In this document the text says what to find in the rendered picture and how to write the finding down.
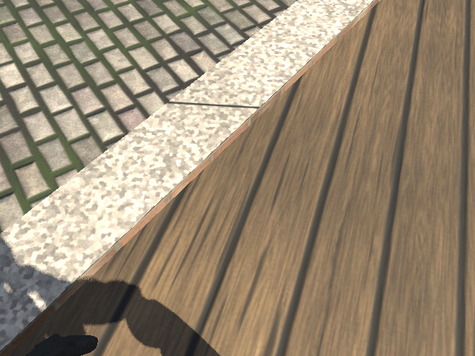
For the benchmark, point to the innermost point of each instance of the robot left hand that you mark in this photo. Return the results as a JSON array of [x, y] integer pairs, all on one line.
[[72, 345]]

